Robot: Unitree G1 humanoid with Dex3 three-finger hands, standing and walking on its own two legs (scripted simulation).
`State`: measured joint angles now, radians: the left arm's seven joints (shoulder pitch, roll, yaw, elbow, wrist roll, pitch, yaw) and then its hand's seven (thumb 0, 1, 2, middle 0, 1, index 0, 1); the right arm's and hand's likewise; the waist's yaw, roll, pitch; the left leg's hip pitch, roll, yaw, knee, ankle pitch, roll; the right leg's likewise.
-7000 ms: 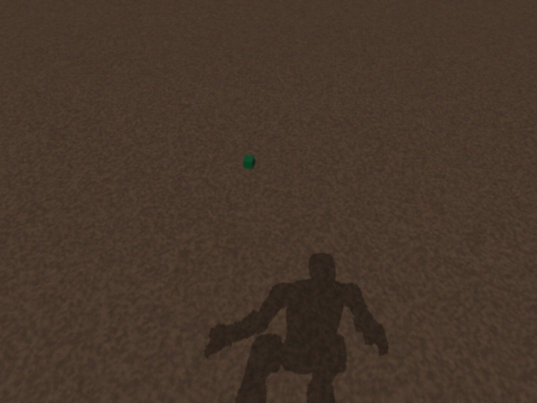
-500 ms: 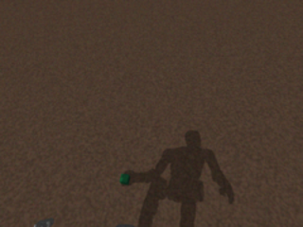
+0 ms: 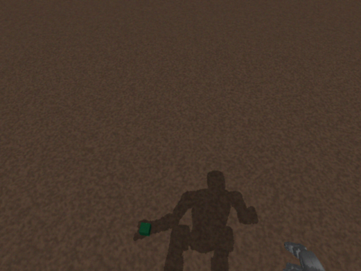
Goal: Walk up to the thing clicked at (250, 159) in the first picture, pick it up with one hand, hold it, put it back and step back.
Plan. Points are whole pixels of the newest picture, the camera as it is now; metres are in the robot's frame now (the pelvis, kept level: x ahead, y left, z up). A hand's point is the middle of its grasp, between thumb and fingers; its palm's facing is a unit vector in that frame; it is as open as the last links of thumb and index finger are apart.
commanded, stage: walk up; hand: left
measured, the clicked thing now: (145, 229) +0.43 +0.21 -0.75
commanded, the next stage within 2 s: stand in 0.34 s
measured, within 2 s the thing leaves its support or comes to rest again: neither
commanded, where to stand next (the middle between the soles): +0.02 -0.01 m, yaw -2 degrees
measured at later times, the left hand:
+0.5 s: hand out of the picture +0.09 +0.25 -0.15, palm faces -0.07 -0.94 -0.34, open 7.3 cm
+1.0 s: hand out of the picture +0.05 +0.24 -0.14, palm faces -0.03 -0.94 -0.35, open 7.3 cm
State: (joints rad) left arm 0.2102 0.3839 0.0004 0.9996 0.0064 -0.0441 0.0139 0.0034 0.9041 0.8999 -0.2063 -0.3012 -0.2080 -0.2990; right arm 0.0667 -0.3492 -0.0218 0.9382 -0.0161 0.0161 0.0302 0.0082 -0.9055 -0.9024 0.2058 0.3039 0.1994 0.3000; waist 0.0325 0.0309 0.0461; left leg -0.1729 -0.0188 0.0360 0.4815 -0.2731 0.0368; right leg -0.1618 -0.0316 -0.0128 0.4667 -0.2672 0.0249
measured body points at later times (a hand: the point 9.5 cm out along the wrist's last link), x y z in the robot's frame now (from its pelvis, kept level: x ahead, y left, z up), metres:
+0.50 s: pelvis -0.01 +0.00 +0.01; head +0.00 +0.00 +0.46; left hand +0.09 +0.30 -0.12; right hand +0.05 -0.30 -0.12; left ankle -0.01 +0.09 -0.74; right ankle -0.01 -0.14 -0.74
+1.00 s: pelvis -0.01 -0.02 +0.01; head -0.01 -0.02 +0.46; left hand +0.05 +0.29 -0.12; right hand +0.07 -0.31 -0.12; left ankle -0.01 +0.09 -0.74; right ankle -0.01 -0.14 -0.74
